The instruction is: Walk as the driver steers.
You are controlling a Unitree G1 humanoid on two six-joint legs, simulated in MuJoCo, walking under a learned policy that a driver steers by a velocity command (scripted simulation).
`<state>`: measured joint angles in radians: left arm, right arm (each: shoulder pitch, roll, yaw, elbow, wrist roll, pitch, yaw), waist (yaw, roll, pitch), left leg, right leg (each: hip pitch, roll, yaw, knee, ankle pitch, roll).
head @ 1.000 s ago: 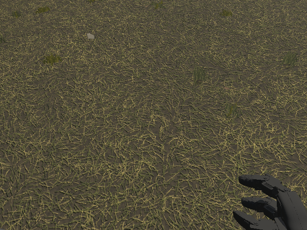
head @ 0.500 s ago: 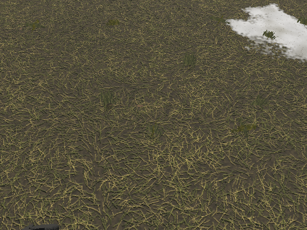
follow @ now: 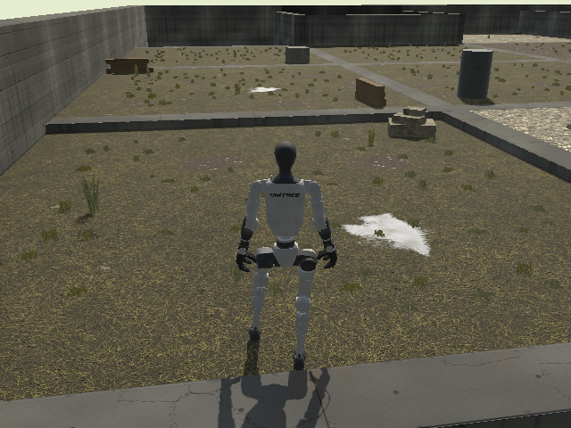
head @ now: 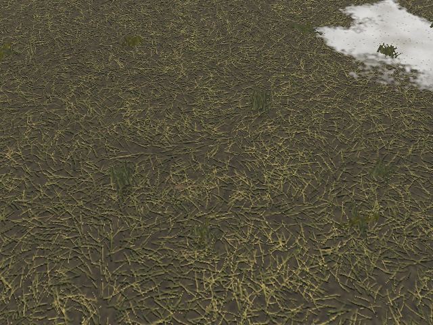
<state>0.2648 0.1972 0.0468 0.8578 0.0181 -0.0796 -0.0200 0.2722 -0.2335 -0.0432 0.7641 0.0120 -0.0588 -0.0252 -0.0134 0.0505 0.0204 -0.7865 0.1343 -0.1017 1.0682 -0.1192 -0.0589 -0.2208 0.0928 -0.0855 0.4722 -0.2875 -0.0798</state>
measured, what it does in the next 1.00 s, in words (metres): walks ahead, turning left: left foot, then right foot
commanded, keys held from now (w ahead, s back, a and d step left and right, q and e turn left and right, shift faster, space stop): w+q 0.68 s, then w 0.32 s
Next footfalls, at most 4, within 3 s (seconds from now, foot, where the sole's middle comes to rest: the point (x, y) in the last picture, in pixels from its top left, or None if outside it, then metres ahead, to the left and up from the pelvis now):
0.24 left None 0.29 0.17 -0.77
0.72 right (205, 287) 0.59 0.06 -0.77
1.20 left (99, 258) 0.69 0.42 -0.77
1.74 right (150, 173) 1.05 0.28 -0.77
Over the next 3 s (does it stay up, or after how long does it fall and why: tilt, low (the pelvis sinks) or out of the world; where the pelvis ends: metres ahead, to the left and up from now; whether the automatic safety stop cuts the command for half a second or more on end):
stays up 1.37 0.38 0.01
